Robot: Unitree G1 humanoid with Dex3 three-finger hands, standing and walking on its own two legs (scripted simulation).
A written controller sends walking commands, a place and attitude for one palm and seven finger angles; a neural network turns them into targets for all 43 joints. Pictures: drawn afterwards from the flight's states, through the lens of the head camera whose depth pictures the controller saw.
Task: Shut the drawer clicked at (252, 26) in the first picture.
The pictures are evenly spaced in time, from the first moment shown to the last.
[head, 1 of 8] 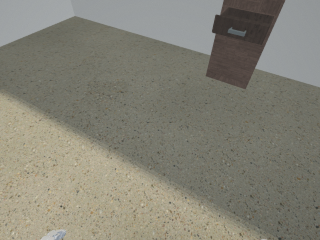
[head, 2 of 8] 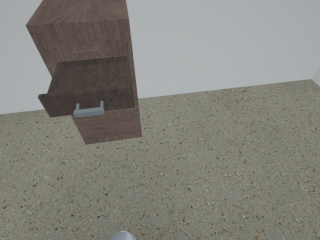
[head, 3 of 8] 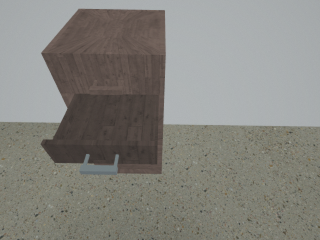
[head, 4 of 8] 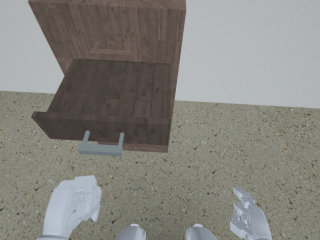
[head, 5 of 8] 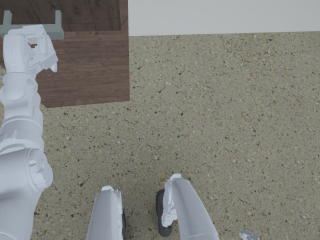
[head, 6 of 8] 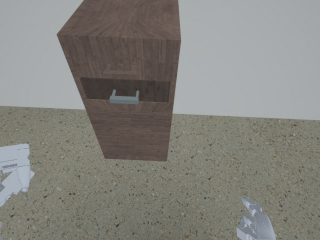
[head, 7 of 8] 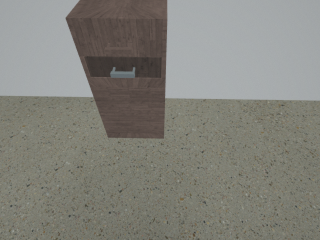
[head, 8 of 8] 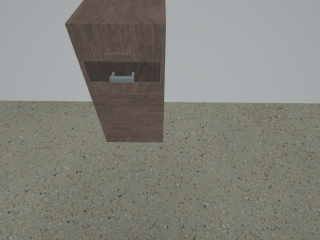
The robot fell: no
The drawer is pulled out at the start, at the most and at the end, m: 0.26 0.26 0.00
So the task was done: yes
